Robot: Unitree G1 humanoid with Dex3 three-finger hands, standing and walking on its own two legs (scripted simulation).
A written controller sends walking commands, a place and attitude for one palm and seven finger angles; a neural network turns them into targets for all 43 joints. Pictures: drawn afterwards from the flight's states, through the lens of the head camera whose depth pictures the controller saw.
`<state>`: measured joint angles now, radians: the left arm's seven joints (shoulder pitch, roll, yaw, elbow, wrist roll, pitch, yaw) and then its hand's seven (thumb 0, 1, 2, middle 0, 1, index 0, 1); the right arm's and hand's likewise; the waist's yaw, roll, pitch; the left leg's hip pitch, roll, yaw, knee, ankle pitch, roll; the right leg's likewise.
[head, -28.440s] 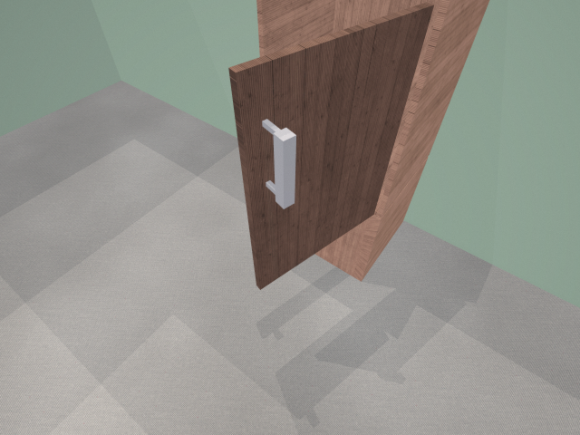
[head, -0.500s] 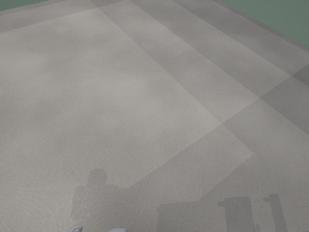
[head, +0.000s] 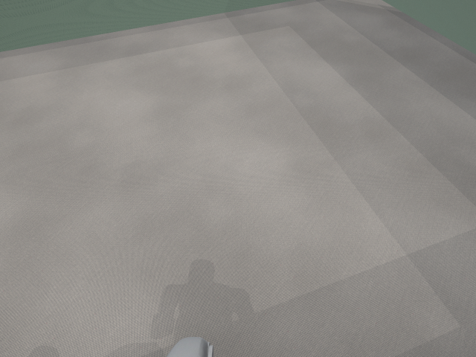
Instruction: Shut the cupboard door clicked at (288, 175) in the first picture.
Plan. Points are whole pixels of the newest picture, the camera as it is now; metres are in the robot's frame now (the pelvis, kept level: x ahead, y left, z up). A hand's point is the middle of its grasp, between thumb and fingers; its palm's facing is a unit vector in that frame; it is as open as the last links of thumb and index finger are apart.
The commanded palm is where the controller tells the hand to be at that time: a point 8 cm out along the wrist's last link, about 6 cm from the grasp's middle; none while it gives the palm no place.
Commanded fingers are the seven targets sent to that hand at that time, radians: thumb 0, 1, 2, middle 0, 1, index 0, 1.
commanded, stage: walk to a spot facing it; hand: left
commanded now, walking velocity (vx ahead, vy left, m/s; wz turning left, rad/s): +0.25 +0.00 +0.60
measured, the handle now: out of the picture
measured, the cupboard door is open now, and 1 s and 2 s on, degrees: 48 48 48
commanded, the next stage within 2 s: turn to face it in 0.28 s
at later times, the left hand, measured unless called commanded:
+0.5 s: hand (119, 345) +0.17 +0.25 -0.17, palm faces +0.30 -0.92 -0.26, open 7.4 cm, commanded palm none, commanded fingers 0.00 0.90 0.90 -0.20 -0.30 -0.20 -0.30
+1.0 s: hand (138, 284) +0.29 +0.24 -0.18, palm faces +0.03 -0.98 -0.20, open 7.4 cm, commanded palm none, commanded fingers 0.00 0.90 0.90 -0.20 -0.30 -0.20 -0.30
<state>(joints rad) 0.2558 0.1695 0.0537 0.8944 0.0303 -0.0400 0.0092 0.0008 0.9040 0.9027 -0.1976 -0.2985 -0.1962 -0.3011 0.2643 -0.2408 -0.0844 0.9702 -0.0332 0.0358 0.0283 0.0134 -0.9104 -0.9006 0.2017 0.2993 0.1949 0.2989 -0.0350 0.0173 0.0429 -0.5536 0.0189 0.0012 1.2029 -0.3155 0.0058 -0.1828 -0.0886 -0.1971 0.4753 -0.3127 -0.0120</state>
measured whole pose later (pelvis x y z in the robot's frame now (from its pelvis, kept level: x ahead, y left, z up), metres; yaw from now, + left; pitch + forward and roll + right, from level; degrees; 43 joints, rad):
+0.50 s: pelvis +0.15 +0.03 -0.01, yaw +14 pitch +0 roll +0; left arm 0.20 0.23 0.07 0.87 0.03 0.03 0.02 0.00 0.91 0.90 -0.20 -0.30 -0.19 -0.30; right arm 0.11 -0.21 -0.02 0.89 -0.03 0.01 -0.01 0.01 -0.91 -0.90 0.20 0.30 0.20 0.30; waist 0.03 -0.01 0.10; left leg -0.35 -0.04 0.02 0.57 -0.23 0.06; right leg -0.50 -0.11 -0.02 0.99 -0.41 0.07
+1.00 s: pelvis +0.23 +0.04 +0.00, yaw -1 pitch +0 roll -1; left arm 0.19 0.24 0.09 0.94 0.02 0.09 -0.01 0.00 0.91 0.90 -0.20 -0.30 -0.20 -0.30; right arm 0.24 -0.20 -0.03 0.94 -0.03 0.01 -0.05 0.01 -0.91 -0.90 0.20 0.30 0.20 0.30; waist 0.01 -0.04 0.09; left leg -0.19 0.04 0.10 0.52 -0.33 0.03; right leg -0.43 0.02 0.01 0.94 -0.48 0.04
